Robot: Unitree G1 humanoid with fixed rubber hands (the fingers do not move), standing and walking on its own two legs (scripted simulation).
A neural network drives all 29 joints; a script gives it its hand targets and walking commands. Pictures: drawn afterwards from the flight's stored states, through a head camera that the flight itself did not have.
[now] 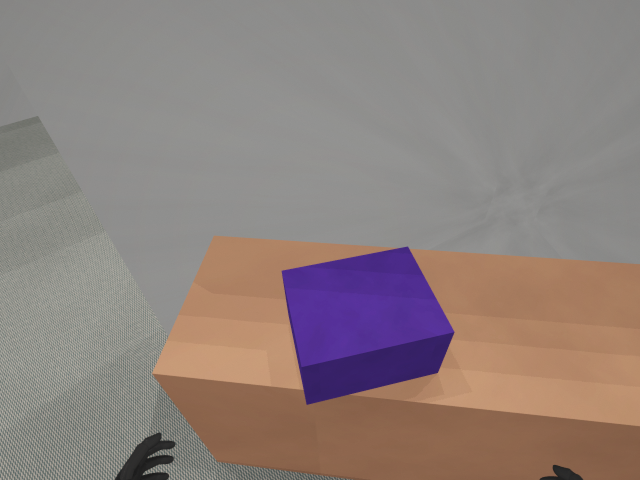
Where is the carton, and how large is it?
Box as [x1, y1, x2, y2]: [282, 247, 453, 404]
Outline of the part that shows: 408,247 397,248 282,271 288,314 307,404 435,373 438,371 453,334 453,330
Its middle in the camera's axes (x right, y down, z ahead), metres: +0.07 +0.15 +0.71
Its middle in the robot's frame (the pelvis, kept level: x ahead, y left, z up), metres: +0.44 -0.03 -0.14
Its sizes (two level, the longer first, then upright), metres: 0.247 0.194 0.141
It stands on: a pedestal, 0.56 m high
